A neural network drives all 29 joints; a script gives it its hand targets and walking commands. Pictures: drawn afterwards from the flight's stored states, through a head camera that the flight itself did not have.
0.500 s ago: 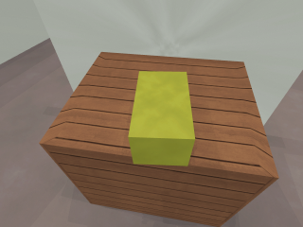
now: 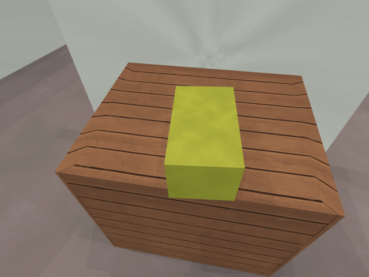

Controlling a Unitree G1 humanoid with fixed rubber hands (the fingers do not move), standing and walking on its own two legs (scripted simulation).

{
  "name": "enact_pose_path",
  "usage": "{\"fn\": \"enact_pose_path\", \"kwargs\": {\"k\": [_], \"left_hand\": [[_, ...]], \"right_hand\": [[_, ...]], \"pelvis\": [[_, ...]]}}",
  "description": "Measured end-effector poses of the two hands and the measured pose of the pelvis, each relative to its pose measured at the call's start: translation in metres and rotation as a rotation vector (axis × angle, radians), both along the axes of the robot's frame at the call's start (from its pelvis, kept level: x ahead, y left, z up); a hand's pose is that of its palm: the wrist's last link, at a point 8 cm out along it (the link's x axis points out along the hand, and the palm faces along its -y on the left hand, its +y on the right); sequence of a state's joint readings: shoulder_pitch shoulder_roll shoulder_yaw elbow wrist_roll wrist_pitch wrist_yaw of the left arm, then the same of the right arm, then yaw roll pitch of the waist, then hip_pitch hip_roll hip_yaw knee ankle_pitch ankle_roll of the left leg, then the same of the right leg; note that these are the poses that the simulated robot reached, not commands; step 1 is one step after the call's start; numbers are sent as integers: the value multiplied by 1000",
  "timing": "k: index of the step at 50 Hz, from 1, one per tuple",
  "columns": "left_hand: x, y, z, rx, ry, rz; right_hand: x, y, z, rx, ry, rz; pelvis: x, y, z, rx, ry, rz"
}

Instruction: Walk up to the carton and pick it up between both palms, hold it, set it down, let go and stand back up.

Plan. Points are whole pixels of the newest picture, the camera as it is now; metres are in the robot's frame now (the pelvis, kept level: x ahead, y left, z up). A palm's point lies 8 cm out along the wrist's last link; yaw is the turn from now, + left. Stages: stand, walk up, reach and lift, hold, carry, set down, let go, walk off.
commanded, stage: stand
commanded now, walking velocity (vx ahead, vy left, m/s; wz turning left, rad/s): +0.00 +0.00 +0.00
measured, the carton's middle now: (203, 138) +0.47 -0.01 +0.00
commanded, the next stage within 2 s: none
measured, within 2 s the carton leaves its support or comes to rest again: neither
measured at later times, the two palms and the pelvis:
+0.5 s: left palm out of the picture -0.07 +0.21 -0.15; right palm out of the picture -0.07 -0.19 -0.15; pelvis -0.01 +0.01 +0.00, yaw +0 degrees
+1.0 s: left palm out of the picture -0.08 +0.21 -0.15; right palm out of the picture -0.07 -0.19 -0.15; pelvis -0.02 +0.01 +0.00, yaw +1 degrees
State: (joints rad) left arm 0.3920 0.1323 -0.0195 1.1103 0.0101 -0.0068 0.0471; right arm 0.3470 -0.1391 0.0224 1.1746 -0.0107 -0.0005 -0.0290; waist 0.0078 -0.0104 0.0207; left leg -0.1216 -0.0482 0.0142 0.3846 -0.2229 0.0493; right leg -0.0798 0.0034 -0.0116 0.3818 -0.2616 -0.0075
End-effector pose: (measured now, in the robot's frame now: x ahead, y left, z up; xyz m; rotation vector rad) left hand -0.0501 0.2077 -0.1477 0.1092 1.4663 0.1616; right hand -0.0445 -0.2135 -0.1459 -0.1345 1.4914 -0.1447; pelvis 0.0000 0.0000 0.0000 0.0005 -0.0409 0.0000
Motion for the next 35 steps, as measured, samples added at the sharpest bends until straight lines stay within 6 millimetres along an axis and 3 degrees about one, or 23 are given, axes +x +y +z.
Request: {"fn": "enact_pose_path", "kwargs": {"k": [14, 35], "left_hand": [[-14, -1, -4, -21, 38, -2], [-26, 3, -6, -32, 55, -1]], "right_hand": [[-19, 13, -1, 10, 31, 0], [-26, 23, -1, 13, 24, 5]], "pelvis": [[-8, 7, -1, 0, -4, 4], [-18, 14, -2, 0, 0, 8]]}}
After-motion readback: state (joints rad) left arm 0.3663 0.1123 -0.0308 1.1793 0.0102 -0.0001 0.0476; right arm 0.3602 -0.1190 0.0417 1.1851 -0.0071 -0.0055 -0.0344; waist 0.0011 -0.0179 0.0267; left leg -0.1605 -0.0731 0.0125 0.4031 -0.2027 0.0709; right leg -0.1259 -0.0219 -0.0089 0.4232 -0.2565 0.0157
